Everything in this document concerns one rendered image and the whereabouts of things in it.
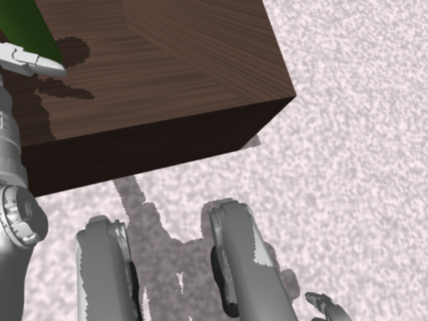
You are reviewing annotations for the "can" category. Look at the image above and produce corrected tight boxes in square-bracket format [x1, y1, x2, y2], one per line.
[0, 0, 63, 64]

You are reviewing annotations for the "left robot hand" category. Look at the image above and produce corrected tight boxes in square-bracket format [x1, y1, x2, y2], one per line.
[0, 42, 67, 77]

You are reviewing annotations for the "left robot arm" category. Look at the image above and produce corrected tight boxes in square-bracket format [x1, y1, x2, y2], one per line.
[0, 74, 48, 321]

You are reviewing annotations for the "right robot foot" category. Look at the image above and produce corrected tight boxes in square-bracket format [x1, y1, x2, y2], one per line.
[211, 246, 239, 318]

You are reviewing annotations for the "left robot foot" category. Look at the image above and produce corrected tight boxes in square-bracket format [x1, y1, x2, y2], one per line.
[129, 261, 142, 321]

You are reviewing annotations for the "right robot hand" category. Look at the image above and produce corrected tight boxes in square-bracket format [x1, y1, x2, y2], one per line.
[305, 292, 352, 321]

